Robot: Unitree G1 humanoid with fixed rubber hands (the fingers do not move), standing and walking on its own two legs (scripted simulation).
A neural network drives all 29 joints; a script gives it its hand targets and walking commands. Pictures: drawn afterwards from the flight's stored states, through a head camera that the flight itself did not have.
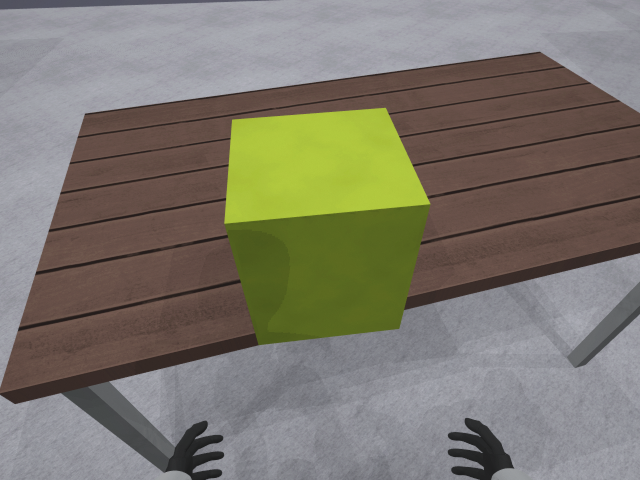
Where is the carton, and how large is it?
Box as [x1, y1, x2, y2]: [224, 108, 429, 344]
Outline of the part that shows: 385,108 232,120 224,223 258,344 393,329 399,327 429,207 429,202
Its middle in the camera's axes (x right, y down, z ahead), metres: +0.00 -0.01 +0.55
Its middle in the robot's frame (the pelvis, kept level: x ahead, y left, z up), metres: +0.45 +0.01 +0.08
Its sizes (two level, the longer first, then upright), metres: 0.210 0.200 0.250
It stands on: a table, 0.73 m high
